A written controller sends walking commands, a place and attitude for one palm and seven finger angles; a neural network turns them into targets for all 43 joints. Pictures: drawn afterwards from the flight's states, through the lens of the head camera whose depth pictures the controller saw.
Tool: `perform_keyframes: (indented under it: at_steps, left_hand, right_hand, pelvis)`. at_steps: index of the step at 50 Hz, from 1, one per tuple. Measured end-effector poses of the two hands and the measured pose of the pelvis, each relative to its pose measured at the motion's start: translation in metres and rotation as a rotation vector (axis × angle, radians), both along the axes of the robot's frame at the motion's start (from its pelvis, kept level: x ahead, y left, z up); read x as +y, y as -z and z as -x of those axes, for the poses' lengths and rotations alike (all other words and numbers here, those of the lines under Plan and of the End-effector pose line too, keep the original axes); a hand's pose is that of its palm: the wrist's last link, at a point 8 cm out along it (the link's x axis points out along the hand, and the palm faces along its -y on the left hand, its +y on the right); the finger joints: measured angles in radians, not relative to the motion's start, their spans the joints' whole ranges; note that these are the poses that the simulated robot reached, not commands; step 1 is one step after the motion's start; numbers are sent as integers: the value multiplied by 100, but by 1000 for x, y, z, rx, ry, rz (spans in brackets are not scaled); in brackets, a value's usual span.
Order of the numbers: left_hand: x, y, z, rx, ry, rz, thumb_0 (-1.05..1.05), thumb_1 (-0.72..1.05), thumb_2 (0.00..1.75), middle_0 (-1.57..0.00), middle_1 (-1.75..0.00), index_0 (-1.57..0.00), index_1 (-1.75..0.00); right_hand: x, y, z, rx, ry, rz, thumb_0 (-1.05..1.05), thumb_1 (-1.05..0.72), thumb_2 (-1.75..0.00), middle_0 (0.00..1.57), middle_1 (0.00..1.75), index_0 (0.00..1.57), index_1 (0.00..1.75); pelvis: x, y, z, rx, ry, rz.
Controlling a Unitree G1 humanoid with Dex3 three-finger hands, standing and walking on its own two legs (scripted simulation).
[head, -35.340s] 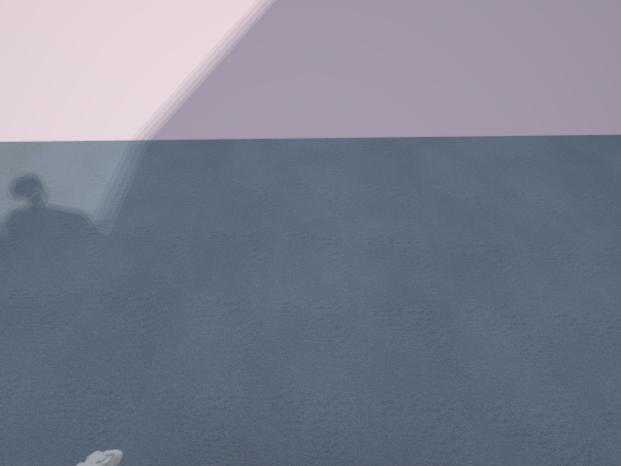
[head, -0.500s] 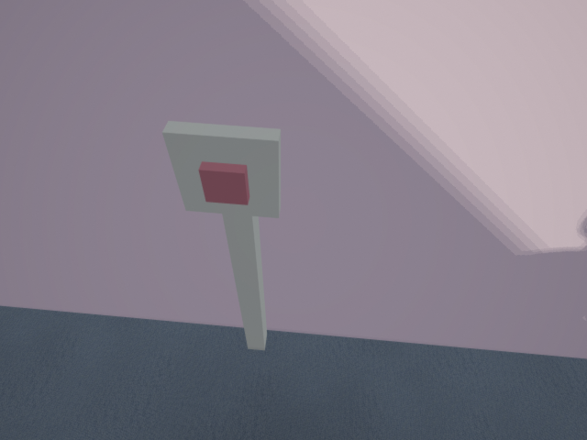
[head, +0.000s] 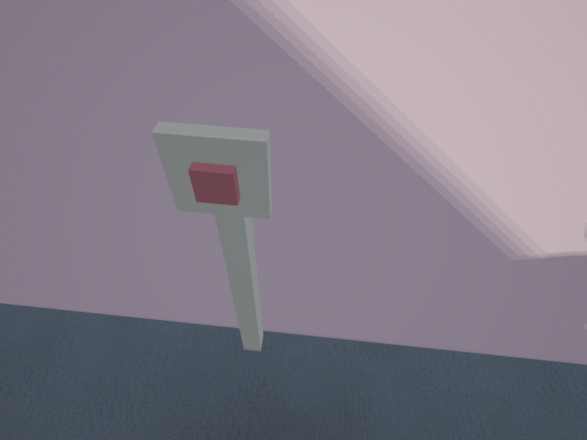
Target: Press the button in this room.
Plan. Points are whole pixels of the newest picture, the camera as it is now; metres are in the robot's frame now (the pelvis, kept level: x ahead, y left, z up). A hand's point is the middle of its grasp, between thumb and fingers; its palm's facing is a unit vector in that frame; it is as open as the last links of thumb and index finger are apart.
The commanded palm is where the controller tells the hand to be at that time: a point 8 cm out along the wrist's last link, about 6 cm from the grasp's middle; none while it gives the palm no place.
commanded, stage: come to a stop and stand still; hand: left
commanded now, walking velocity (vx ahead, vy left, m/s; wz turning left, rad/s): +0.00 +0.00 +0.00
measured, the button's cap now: (216, 183) +0.48 +0.17 +0.07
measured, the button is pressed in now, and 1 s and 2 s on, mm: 0 0 0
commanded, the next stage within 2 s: look again from close up in 0.14 s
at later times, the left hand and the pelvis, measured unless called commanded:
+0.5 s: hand out of the picture -0.03 +0.16 -0.18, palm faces +0.06 -0.98 -0.19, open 7.3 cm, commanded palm none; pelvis -0.01 -0.01 +0.00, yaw +0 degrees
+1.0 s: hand (150, 421) +0.15 +0.19 -0.03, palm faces +0.24 -0.96 -0.14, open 6.8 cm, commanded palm +0.08 +0.22 -0.05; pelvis -0.03 +0.00 -0.02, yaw +2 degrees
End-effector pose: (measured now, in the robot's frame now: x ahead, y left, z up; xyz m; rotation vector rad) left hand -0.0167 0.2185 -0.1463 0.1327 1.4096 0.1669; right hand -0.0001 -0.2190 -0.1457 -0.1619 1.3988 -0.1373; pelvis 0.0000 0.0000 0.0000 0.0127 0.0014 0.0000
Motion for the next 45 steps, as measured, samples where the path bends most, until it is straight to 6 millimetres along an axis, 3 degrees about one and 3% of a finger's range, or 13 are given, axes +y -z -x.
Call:
perform_keyframes:
  at_steps: [41,43,45]
  left_hand:
    - [-10,-3,20,2,-27,-8,0,91,90,-20,-30,-20,-30]
    - [-2,-20,-4,-156,-81,-34,2,93,90,-20,-30,-21,-31]
    - [14,-53,-40,-410,-102,-103,4,96,90,-22,-32,-22,-32]
  right_hand:
    - [-3,2,17,16,-8,-17,1,-91,-90,20,30,20,30]
    - [-9,-1,8,-84,-7,7,1,-92,-89,20,30,20,30]
    - [-16,-6,-10,-239,10,32,2,-92,-89,20,30,20,30]
  pelvis:
    - [-7,-1,11,-6,-11,4]
    - [-6,1,14,-7,2,8]
    - [-4,3,16,-3,-7,1]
